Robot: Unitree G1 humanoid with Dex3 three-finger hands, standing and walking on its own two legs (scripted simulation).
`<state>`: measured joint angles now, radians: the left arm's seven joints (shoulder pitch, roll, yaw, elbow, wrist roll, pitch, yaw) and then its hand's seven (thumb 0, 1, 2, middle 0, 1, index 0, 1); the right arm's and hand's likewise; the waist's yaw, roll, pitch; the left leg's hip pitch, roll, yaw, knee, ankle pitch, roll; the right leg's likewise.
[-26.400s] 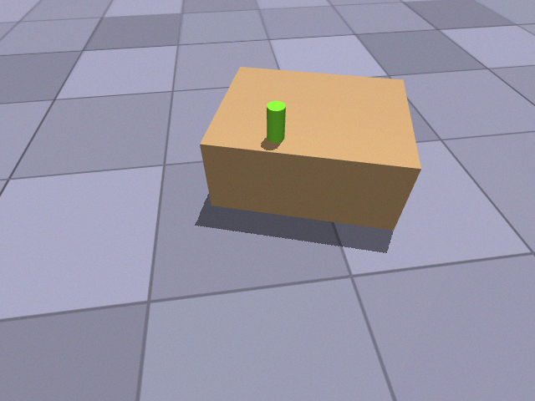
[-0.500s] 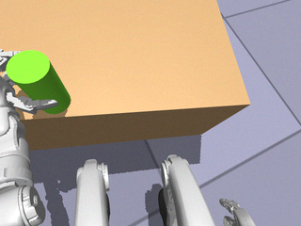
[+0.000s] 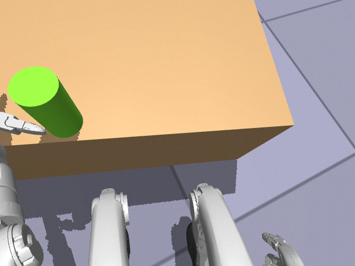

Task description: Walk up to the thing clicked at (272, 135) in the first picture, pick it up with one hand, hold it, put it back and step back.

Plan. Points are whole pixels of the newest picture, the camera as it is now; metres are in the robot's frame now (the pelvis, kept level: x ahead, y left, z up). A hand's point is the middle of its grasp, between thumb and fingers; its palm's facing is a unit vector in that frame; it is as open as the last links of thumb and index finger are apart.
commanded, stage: withdraw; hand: left
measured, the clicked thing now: (52, 107) +0.46 +0.23 -0.01
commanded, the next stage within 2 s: rise in 0.06 s
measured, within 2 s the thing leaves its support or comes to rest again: neither
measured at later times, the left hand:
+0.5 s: hand out of the picture +0.42 +0.38 +0.15, palm faces +0.44 -0.82 -0.37, open 17.2 cm
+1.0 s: hand out of the picture +0.27 +0.23 +0.18, palm faces +0.22 -0.93 -0.30, open 17.1 cm
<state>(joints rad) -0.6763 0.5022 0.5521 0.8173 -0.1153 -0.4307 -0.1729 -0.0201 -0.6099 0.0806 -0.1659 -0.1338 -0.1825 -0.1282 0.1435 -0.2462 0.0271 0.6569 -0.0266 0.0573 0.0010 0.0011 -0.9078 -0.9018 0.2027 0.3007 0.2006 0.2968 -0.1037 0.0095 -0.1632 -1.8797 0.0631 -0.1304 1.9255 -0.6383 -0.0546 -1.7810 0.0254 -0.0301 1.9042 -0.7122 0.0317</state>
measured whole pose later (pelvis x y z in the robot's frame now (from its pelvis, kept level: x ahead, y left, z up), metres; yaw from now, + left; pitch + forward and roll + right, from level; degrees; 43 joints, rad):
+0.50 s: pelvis +0.04 +0.01 +0.17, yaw +3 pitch +23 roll -4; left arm -0.52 0.60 0.44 0.90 0.05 -0.08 0.05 -0.02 -0.50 0.07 -0.06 -0.05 -0.07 -0.05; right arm 0.23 -0.25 0.02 0.64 0.03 0.07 -0.05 0.00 -0.89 -0.90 0.20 0.30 0.20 0.30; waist -0.08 0.00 -0.12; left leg -1.20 0.07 -0.09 1.32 -0.52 -0.04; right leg -1.10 0.01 -0.04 1.27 -0.57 0.03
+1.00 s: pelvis +0.07 +0.01 +0.25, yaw +4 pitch +10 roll -2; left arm 0.24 0.24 0.05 0.29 -0.03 0.08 0.15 -0.01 -0.48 0.09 -0.06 -0.06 -0.07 -0.06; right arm 0.25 -0.20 0.02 0.55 0.04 0.03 -0.12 0.01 -0.89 -0.91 0.20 0.30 0.20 0.30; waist -0.03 0.02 -0.09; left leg -0.65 0.06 -0.02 0.90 -0.42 -0.03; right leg -0.56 -0.01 0.00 0.85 -0.46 0.03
